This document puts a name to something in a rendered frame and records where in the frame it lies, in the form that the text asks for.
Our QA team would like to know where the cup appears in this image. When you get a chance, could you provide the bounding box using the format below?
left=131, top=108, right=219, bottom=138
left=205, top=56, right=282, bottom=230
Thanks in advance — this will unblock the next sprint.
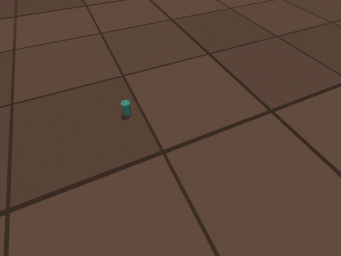
left=120, top=100, right=131, bottom=116

